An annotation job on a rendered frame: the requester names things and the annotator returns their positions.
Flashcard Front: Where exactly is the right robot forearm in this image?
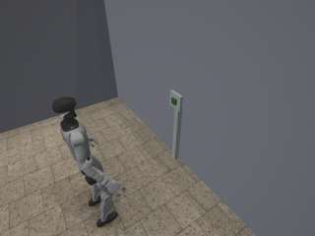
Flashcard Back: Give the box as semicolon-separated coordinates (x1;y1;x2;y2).
82;162;111;187

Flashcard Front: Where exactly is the robot right hand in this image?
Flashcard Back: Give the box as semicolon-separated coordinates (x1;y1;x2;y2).
106;180;126;197

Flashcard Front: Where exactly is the panel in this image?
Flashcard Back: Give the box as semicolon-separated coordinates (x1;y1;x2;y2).
169;89;183;160

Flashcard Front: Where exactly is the robot right upper arm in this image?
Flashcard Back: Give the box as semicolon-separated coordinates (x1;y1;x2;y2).
70;131;91;171

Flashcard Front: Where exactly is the robot left hand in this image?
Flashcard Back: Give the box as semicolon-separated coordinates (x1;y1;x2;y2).
88;136;99;148

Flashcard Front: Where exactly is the humanoid robot head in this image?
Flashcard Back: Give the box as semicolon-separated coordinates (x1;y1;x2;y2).
52;96;79;132

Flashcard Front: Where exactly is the left robot thigh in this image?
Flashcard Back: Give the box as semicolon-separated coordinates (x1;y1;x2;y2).
91;153;103;172

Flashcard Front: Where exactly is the button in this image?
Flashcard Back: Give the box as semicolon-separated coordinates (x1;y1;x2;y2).
171;97;177;105

